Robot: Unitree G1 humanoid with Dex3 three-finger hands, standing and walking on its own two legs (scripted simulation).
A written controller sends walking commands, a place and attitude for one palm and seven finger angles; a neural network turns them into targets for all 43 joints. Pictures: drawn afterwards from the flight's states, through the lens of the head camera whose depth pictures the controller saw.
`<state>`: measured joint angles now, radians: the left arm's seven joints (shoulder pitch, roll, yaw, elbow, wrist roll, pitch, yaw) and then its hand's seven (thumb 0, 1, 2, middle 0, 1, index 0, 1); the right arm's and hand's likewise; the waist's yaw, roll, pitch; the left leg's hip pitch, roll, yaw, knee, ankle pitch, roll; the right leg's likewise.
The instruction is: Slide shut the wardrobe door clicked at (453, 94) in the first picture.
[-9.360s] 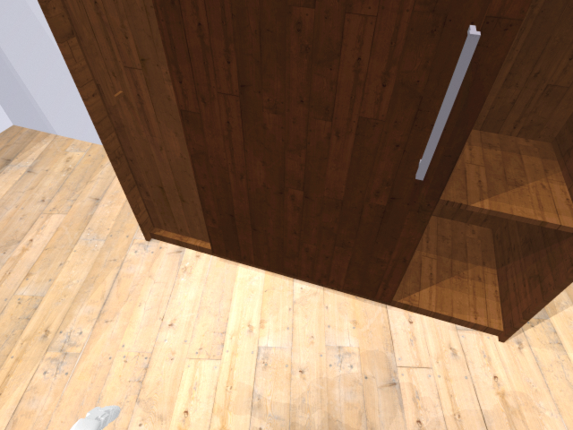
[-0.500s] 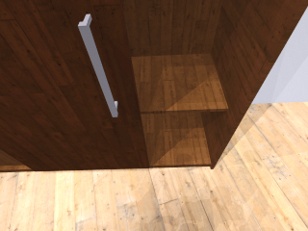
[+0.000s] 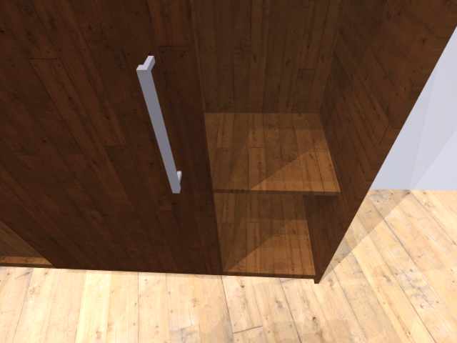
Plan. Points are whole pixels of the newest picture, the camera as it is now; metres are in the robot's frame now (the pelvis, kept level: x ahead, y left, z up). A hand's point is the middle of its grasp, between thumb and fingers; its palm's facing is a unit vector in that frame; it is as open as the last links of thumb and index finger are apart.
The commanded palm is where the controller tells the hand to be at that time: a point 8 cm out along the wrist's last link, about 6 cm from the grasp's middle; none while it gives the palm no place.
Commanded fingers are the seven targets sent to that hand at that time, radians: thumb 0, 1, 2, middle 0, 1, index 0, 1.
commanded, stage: look again from close up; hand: left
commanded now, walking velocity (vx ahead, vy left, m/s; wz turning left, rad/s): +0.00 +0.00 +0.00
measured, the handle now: (165, 135) +0.50 +0.17 +0.10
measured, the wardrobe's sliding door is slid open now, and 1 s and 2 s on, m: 0.40 0.40 0.40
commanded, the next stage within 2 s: raise the hand with hooked fingers in 0.86 s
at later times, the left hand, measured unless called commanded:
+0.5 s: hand out of the picture -0.01 +0.18 -0.17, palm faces +0.05 -0.98 -0.21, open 7.4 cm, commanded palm none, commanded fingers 0.00 0.90 0.90 -0.20 -0.30 -0.20 -0.30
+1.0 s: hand out of the picture -0.01 +0.18 -0.17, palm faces +0.10 -0.98 -0.20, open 7.3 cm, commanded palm +0.08 +0.24 -0.06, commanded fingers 0.00 0.83 0.87 -0.20 -0.34 -0.20 -0.34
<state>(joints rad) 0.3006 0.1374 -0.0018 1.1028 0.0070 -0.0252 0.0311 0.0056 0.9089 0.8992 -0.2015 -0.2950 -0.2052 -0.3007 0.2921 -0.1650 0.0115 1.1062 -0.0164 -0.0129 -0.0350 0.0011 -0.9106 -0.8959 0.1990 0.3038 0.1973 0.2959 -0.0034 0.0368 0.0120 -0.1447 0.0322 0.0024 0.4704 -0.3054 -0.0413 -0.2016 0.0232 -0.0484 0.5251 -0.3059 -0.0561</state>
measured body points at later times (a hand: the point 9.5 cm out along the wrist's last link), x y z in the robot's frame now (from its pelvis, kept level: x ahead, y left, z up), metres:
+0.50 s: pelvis -0.01 +0.01 +0.00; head +0.00 -0.01 +0.45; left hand -0.01 +0.23 -0.15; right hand -0.03 -0.20 -0.17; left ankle -0.03 +0.15 -0.74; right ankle -0.01 -0.08 -0.74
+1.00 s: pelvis -0.01 +0.02 +0.00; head -0.01 +0.01 +0.45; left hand -0.01 +0.24 -0.15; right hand -0.02 -0.20 -0.16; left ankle -0.03 +0.15 -0.74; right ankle -0.01 -0.08 -0.74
